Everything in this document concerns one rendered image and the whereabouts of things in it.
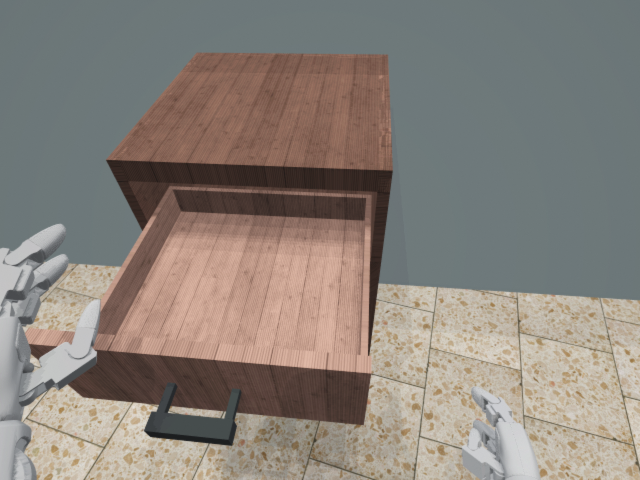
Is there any left robot hand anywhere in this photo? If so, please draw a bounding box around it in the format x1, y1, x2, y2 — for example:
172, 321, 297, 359
0, 224, 101, 421

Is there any handle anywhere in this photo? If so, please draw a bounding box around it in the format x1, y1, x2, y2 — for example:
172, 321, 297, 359
144, 382, 241, 446

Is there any robot left forearm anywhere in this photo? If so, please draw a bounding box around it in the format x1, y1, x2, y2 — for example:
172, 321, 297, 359
0, 420, 37, 480

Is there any right robot hand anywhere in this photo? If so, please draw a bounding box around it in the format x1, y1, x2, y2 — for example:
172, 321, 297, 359
462, 386, 541, 480

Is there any drawer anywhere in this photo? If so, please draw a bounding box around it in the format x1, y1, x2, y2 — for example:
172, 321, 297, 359
25, 186, 372, 425

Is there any cabinet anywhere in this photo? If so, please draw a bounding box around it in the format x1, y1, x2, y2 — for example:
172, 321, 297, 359
106, 53, 393, 356

